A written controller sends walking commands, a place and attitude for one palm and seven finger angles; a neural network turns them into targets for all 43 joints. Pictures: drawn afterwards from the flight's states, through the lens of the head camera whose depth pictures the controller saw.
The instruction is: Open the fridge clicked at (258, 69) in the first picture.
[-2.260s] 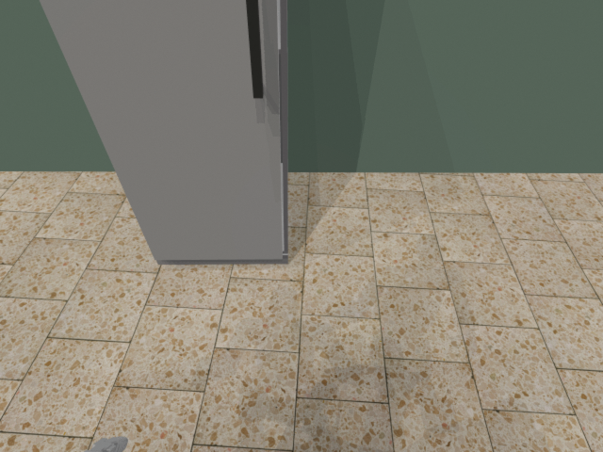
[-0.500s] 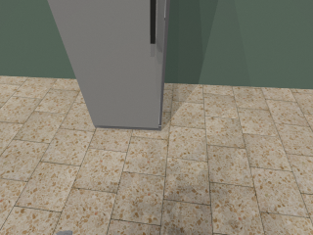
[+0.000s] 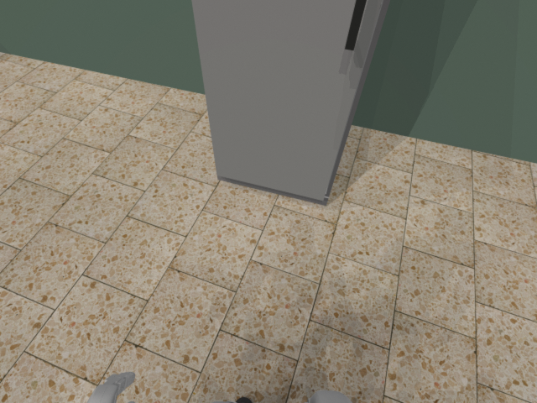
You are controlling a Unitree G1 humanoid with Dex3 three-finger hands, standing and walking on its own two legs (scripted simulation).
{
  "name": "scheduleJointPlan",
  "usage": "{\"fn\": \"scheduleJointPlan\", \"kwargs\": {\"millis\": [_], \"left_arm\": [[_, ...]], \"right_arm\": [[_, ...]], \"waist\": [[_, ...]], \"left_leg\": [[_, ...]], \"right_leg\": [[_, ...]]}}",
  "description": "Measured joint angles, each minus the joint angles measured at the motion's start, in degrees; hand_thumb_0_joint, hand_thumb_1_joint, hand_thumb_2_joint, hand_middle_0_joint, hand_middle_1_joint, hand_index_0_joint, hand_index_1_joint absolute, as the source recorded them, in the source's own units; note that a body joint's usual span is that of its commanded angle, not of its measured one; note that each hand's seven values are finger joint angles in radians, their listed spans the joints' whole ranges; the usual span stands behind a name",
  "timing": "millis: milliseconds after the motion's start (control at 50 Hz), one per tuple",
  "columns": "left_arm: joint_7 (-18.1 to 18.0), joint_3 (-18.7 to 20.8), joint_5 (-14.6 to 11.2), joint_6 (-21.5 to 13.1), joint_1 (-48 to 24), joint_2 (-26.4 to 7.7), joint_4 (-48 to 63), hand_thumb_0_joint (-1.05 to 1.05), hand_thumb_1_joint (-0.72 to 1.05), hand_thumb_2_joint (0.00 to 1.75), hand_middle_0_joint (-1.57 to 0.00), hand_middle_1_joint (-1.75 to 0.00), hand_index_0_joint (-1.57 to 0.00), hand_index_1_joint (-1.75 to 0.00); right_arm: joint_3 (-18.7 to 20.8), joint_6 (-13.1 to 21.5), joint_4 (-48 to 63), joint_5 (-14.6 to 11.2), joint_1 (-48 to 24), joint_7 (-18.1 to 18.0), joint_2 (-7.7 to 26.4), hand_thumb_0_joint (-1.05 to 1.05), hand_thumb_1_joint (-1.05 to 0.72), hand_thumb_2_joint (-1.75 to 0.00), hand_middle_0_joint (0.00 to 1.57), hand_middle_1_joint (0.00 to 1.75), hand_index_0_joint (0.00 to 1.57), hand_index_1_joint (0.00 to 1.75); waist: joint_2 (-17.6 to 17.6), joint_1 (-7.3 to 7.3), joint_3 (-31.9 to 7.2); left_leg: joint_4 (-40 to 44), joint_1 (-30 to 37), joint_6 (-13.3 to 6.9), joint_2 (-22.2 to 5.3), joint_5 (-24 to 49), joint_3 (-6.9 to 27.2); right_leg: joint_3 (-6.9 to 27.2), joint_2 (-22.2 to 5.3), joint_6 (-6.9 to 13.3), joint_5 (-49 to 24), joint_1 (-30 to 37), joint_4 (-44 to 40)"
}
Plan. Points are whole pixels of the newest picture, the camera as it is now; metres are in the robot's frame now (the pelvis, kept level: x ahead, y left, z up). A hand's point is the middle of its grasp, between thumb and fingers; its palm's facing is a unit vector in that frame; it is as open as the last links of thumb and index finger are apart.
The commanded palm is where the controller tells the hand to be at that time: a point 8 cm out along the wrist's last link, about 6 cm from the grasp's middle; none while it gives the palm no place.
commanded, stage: walk to a spot facing it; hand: right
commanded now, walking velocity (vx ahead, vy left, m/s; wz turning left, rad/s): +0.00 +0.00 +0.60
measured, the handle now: out of the picture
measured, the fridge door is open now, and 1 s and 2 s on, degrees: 0 0 0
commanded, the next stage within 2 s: turn to face it in 1.58 s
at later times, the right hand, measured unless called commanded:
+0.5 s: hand out of the picture +0.10 -0.26 -0.17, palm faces -0.28 +0.94 -0.21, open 7.4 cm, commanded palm none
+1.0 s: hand (338, 398) +0.15 -0.11 -0.16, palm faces -0.57 +0.79 -0.22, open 7.3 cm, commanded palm none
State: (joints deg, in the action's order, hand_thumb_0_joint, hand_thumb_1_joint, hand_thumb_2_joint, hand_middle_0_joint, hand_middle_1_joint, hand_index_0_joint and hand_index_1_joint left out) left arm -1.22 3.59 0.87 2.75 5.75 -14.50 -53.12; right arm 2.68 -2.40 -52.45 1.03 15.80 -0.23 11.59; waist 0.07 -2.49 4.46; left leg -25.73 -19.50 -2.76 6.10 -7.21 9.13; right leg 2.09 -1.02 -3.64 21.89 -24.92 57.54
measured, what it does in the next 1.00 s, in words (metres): steps on the spot, turning left: right foot, then left foot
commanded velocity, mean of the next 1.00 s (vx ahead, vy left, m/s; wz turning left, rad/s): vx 0.17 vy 0.00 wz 0.51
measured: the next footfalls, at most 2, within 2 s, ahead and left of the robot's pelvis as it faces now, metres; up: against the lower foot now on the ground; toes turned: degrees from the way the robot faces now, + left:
right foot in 0.18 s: +0.01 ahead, -0.14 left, +0.00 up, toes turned +9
left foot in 0.76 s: -0.08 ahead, +0.08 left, +0.00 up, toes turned +38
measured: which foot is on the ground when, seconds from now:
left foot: down 0.00-0.18, up 0.20-0.74, down 0.76-1.00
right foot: up 0.00-0.16, down 0.18-0.76, up 0.78-1.00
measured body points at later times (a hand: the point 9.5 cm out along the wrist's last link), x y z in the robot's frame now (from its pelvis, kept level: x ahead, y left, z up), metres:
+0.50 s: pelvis -0.04 -0.08 +0.00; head -0.01 -0.11 +0.45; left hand -0.07 +0.18 -0.12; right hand +0.11 -0.31 -0.15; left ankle -0.10 +0.09 -0.65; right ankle -0.03 -0.15 -0.74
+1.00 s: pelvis +0.01 +0.02 +0.00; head +0.00 +0.02 +0.45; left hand -0.12 +0.25 -0.15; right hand +0.18 -0.16 -0.14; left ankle -0.11 +0.05 -0.74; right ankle +0.13 -0.08 -0.67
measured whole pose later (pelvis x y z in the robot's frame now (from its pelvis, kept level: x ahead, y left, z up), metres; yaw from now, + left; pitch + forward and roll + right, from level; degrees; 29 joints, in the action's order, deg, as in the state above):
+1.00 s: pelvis +0.01 +0.02 +0.00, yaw +37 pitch -1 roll +0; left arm 1.3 3.6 2.0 0.4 15.1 -13.6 -55.8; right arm 2.1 2.0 -56.2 1.1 17.6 0.2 10.5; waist -1.5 1.5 0.4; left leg -21.4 -3.1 -2.0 1.7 -17.8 -1.2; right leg -4.2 -8.8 -4.4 15.0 -32.6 60.4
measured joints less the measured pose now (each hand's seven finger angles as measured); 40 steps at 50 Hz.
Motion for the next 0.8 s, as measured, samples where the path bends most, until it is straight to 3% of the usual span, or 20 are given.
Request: {"fn": "scheduleJointPlan", "kwargs": {"millis": [120,180,200,220,260,320,380,560,740,780,800], "left_arm": [[-0.47,-0.27,-0.71,-0.62,-0.48,0.14,0.89,0.0,0.91,0.9,-0.2,-0.29,-0.2,-0.3],[-0.68,-0.72,-1.04,-1.94,0.32,0.95,1.76,0.0,0.91,0.9,-0.2,-0.29,-0.2,-0.3],[-0.78,-0.94,-0.83,-2.34,0.73,1.63,1.77,0.0,0.91,0.9,-0.2,-0.29,-0.2,-0.3],[-0.71,-1.28,-0.65,-2.37,1.42,2.02,1.91,0.0,0.91,0.9,-0.2,-0.29,-0.2,-0.3],[-0.67,-1.72,-0.29,-2.0,3.02,2.42,1.97,0.0,0.9,0.9,-0.21,-0.3,-0.2,-0.3],[-0.74,-2.01,0.17,-1.69,5.1,2.82,1.44,0.0,0.9,0.9,-0.21,-0.3,-0.21,-0.3],[-0.76,-2.09,0.32,-2.11,6.62,3.17,1.14,0.0,0.9,0.9,-0.21,-0.3,-0.21,-0.3],[-0.52,-1.88,0.5,-3.13,10.8,4.18,-0.59,0.0,0.9,0.9,-0.21,-0.3,-0.21,-0.3],[0.34,-0.27,1.16,-3.14,15.46,0.72,-4.62,0.0,0.9,0.9,-0.21,-0.3,-0.21,-0.3],[0.66,-0.14,0.84,-2.74,16.99,-0.02,-5.23,0.0,0.9,0.9,-0.21,-0.3,-0.21,-0.3],[0.86,-0.21,0.81,-1.94,17.08,-0.33,-5.81,0.0,0.9,0.9,-0.21,-0.3,-0.2,-0.3]], "right_arm": [[0.79,-0.48,0.94,0.48,-1.49,-0.1,1.7,0.0,-0.9,-0.9,0.2,0.3,0.2,0.3],[1.32,-1.18,1.15,0.34,-2.37,-0.1,3.28,0.0,-0.9,-0.9,0.2,0.3,0.2,0.3],[1.74,-1.53,0.96,0.12,-2.78,-0.03,4.0,0.0,-0.91,-0.9,0.2,0.3,0.2,0.3],[2.15,-1.87,0.72,0.1,-2.95,0.08,4.38,0.0,-0.91,-0.9,0.2,0.3,0.2,0.3],[2.68,-2.35,0.41,0.56,-2.97,0.55,4.88,0.0,-0.91,-0.9,0.2,0.3,0.2,0.3],[3.32,-2.44,0.8,0.99,-2.8,1.47,5.63,0.0,-0.91,-0.9,0.2,0.3,0.2,0.3],[3.45,-2.45,0.78,0.91,-2.47,1.81,5.89,0.0,-0.91,-0.9,0.2,0.3,0.2,0.3],[2.47,-3.67,-0.57,0.34,-4.7,2.08,3.84,0.01,-0.91,-0.9,0.2,0.3,0.2,0.3],[1.18,-2.15,0.54,0.64,-8.11,3.35,0.19,0.01,-0.91,-0.9,0.2,0.3,0.2,0.3],[0.83,-0.4,1.18,0.68,-8.7,3.01,0.03,0.01,-0.91,-0.9,0.2,0.3,0.2,0.3],[0.59,0.52,1.25,0.43,-8.84,2.59,-0.2,0.01,-0.91,-0.9,0.2,0.3,0.2,0.3]], "waist": [[0.88,-0.86,-1.4],[2.32,-0.2,-2.07],[3.59,-0.06,-1.85],[4.06,0.06,-1.98],[3.67,0.64,-2.61],[3.14,0.74,-3.07],[2.85,0.59,-2.94],[1.97,2.88,-0.76],[-1.81,6.12,-1.93],[-2.69,6.15,-2.45],[-3.27,5.98,-2.41]], "left_leg": [[1.42,-1.1,1.92,1.52,2.36,3.92],[-0.07,-2.55,3.67,2.05,2.61,5.85],[-3.32,-3.62,3.79,1.9,-1.53,6.21],[-8.71,-5.45,4.31,1.78,-7.47,4.37],[-21.86,-9.43,5.68,1.33,-12.7,-0.16],[-37.64,-12.69,6.85,-1.12,-12.42,-4.0],[-42.14,-12.2,7.61,-4.18,-11.12,-5.41],[-31.99,-6.38,7.97,-8.91,-14.78,-8.65],[-12.09,2.34,4.12,-8.74,-16.93,-14.85],[-6.57,5.13,2.4,-7.69,-12.04,-15.59],[-7.76,5.05,1.76,-6.96,-11.49,-15.67]], "right_leg": [[0.67,1.49,1.29,2.96,6.1,-14.8],[0.04,2.55,3.51,-3.05,10.79,-26.89],[-1.02,3.07,4.68,-5.06,11.49,-27.72],[-1.98,2.94,5.45,-5.33,12.04,-27.88],[-3.28,1.78,6.17,-5.0,13.24,-28.76],[-5.21,0.35,6.57,-5.39,14.83,-30.5],[-7.84,-0.63,6.9,-5.5,15.66,-31.1],[-15.06,-3.19,6.74,-4.7,15.72,-30.24],[-22.0,-7.72,3.51,-1.04,15.3,-26.15],[-21.25,-9.56,2.35,2.8,13.18,-19.53],[-18.07,-9.71,1.85,5.96,10.94,-13.46]]}}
